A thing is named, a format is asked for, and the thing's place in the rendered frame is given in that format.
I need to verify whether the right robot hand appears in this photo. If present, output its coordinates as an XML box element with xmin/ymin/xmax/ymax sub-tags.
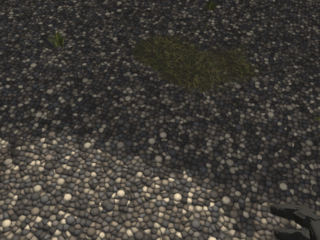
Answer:
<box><xmin>270</xmin><ymin>203</ymin><xmax>320</xmax><ymax>240</ymax></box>

